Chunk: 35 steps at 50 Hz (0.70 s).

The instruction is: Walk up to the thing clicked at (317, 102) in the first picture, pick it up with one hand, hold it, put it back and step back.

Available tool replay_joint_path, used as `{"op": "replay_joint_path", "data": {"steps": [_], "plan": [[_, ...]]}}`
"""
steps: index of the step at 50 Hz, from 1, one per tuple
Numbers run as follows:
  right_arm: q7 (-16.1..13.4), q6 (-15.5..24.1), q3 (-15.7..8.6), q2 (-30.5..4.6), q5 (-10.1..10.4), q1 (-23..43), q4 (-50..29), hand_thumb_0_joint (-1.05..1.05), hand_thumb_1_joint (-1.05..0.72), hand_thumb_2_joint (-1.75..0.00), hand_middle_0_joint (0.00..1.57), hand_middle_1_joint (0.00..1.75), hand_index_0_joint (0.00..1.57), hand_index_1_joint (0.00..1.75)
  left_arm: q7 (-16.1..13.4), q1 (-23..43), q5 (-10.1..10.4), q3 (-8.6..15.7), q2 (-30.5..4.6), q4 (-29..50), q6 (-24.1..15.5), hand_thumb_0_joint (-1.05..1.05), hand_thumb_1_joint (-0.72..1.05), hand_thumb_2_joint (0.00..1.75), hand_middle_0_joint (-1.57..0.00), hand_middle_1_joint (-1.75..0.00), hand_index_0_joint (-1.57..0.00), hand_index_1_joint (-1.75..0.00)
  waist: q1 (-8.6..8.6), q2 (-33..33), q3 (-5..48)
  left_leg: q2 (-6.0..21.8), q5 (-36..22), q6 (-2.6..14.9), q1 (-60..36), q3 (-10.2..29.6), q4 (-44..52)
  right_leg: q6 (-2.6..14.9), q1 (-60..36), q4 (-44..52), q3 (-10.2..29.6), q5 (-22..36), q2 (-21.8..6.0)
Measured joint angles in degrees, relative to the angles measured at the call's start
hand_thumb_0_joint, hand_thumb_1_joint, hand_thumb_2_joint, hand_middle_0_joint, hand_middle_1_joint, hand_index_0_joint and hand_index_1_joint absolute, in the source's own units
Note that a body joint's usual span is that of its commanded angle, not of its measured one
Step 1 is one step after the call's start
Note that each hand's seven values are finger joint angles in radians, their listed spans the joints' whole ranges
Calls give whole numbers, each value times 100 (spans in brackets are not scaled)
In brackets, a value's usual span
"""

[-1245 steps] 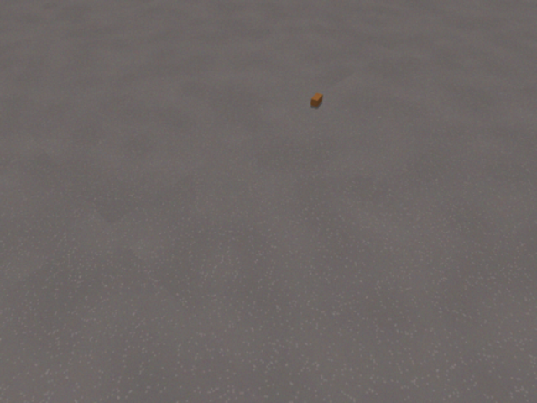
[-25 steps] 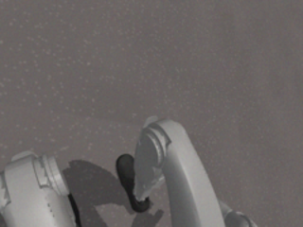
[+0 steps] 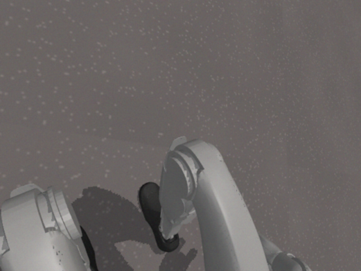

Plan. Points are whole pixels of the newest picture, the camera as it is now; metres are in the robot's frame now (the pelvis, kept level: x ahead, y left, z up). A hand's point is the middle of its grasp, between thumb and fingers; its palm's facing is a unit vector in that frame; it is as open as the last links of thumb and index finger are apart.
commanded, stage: close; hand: left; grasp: from above
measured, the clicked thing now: out of the picture +0.43 +0.33 -0.27
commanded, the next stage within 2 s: settle in 0.68 s
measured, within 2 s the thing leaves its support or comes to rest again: leaves its support in 1.04 s
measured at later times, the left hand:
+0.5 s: hand out of the picture +0.41 +0.33 -0.24, palm faces -0.45 -0.07 -0.89, open 7.9 cm
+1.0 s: hand out of the picture +0.42 +0.33 -0.24, palm faces -0.47 -0.08 -0.88, open 7.6 cm
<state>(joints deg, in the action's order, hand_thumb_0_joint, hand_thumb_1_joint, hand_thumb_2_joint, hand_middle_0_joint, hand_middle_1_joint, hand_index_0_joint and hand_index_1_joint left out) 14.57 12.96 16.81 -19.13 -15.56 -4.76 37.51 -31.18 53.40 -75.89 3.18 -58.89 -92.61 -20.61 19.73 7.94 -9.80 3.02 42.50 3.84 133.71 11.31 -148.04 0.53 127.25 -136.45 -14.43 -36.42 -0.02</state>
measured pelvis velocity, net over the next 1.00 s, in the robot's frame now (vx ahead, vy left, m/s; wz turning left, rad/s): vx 0.00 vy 0.00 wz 0.00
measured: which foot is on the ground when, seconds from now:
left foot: down 0.00-1.00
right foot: down 0.00-1.00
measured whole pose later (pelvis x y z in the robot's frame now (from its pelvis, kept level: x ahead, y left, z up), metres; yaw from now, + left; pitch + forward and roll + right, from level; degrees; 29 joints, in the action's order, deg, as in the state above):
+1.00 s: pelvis +0.00 +0.00 +0.00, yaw +0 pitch +27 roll -14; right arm 13.7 11.8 16.1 -18.1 -16.1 -6.0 37.9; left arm -32.3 50.6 -78.2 6.7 -57.9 -89.3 -22.1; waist 19.2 7.6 -8.4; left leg 3.3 42.6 3.7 133.8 11.0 -147.8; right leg 0.5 128.0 -136.3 -14.1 -36.1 0.5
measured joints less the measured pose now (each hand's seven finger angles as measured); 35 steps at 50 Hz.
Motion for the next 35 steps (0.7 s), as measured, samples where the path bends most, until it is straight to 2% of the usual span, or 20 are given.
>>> {"op": "replay_joint_path", "data": {"steps": [5, 10, 14, 20, 28, 35], "plan": [[-22, -66, 104, 82, -46, -64, 26, 0, -90, -90, 20, 30, 20, 30, -30, -116, -12, -34, 14, 124, -204, 0, 36, 27, -75, -27, -80, -26, -62, -4, -19, 21, -3, -2, -18, 32, -3, -4, -9, 23, -22, 38, 27], [-40, -56, 151, 124, -87, -59, 52, 0, -89, -90, 21, 30, 20, 30, -214, -231, -197, -42, 97, 214, -263, 0, 38, 27, -76, -26, -81, -25, -91, 22, 47, 53, 9, 12, -38, 42, -3, -25, -19, 50, -25, 64, 64], [-47, 5, 113, 112, -111, 7, 88, 0, -89, -90, 21, 30, 21, 30, -412, -253, -288, -67, 157, 162, -164, 0, 38, 27, -78, -23, -82, -23, -83, 46, 122, 67, 3, 34, -32, 37, -3, -48, -18, 66, -19, 82, 81], [-43, 95, -17, 15, -91, 96, 114, 0, -89, -90, 21, 30, 21, 30, -543, -178, -374, -39, 240, 65, 40, -1, 38, 24, -82, -19, -85, -19, -66, 57, 248, 56, -31, 60, 30, 5, 14, -69, 26, 76, 6, 91, 73], [-21, 138, -104, -87, -13, 132, 51, 0, -89, -90, 20, 30, 20, 30, -394, -14, -308, 63, 208, -63, 172, -2, 39, 17, -85, -13, -90, -14, 9, 54, 239, 16, -73, 51, 63, -34, 28, -57, 52, 47, 36, 80, 33], [-23, 85, -68, -67, 9, 53, -8, 0, -89, -90, 20, 30, 20, 30, -185, 2, -210, 142, 125, -35, 97, -2, 41, 11, -88, -11, -93, -11, 43, 14, 135, 4, -61, 9, 36, -41, 39, -13, 61, 20, 42, 61, 18]]}}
